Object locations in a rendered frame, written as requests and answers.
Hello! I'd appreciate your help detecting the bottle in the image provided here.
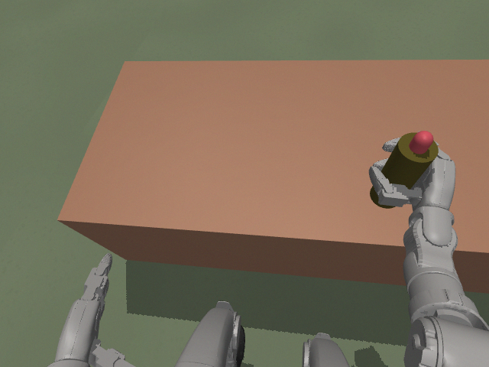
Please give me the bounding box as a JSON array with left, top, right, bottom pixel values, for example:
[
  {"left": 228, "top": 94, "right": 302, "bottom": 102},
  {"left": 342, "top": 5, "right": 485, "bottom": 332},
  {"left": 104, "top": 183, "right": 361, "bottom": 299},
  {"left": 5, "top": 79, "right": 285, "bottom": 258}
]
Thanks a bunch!
[{"left": 370, "top": 131, "right": 439, "bottom": 209}]

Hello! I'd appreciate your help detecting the left robot hand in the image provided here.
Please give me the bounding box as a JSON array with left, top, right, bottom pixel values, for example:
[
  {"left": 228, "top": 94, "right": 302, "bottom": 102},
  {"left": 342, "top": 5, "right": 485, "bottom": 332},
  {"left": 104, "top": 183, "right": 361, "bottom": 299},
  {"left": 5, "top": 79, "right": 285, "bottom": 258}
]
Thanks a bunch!
[{"left": 54, "top": 253, "right": 135, "bottom": 367}]

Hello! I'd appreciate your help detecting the right robot arm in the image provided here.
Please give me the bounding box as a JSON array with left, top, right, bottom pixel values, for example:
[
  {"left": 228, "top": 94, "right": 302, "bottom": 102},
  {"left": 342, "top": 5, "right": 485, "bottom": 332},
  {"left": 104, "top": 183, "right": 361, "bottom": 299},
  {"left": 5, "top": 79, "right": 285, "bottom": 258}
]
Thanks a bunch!
[{"left": 403, "top": 206, "right": 489, "bottom": 367}]

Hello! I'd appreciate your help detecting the right robot hand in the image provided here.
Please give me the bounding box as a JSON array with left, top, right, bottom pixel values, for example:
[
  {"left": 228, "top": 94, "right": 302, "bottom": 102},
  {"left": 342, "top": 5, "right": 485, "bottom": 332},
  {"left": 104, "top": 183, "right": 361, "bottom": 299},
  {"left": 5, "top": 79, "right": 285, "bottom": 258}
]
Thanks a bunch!
[{"left": 369, "top": 132, "right": 455, "bottom": 212}]

